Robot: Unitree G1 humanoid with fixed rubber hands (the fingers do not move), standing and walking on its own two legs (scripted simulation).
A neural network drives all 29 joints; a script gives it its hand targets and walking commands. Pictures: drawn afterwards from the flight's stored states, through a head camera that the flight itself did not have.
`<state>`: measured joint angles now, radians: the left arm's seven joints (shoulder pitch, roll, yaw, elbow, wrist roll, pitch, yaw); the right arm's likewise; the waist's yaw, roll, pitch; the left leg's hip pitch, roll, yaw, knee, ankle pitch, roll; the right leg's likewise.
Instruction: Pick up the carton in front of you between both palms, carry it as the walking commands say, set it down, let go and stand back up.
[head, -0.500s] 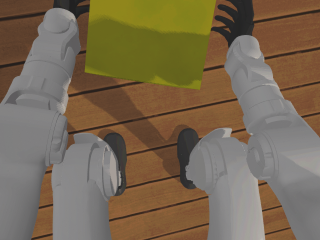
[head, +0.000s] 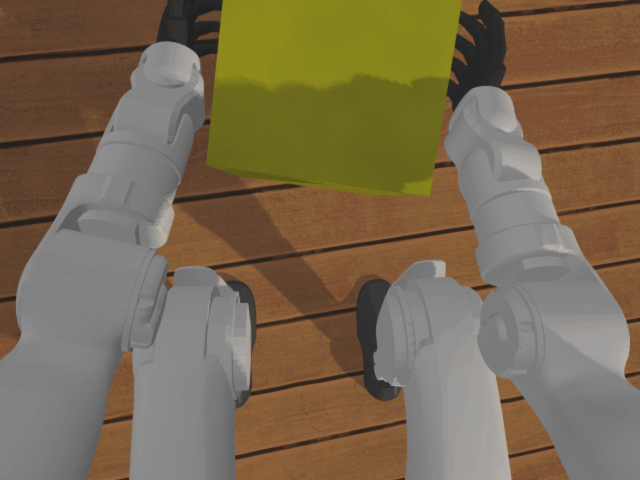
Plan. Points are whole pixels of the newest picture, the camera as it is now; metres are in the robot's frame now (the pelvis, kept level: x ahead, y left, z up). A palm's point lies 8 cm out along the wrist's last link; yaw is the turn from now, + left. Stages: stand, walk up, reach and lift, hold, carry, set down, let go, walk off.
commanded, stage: reach and lift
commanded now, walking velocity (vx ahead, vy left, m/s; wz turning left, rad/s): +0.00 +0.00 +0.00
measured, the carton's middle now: (322, 102) +0.51 +0.00 -0.22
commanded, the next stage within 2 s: none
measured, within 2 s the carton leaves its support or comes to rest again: neither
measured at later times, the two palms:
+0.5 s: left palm out of the picture +0.49 +0.16 +0.06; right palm (630, 61) +0.48 -0.14 +0.06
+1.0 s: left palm out of the picture +0.44 +0.16 +0.21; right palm out of the picture +0.45 -0.13 +0.22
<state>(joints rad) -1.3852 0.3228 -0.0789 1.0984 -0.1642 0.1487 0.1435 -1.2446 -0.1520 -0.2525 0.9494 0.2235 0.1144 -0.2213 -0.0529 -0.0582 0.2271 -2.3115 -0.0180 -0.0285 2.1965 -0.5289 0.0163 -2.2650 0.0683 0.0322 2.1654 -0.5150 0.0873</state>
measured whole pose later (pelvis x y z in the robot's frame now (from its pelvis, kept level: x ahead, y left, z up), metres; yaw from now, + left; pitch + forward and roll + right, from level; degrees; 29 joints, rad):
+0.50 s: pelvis +0.01 -0.01 +0.12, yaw +3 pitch +42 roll -2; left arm -1.05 0.06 0.35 0.81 0.20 0.32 0.03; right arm -0.92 0.07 -0.52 0.61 -0.16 0.33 -0.09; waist -0.02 -0.01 -0.17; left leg -2.04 -0.05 -0.06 1.78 -0.47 -0.02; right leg -2.00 0.07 0.05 1.78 -0.51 0.06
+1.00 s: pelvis +0.05 -0.01 +0.25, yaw +4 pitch +31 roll -1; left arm -0.65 -0.04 0.32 0.66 0.18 0.34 0.04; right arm -0.60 0.12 -0.40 0.58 -0.15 0.33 -0.08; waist -0.02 -0.01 -0.24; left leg -1.43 -0.04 -0.06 1.37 -0.47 -0.01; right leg -1.40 0.05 0.06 1.36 -0.50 0.03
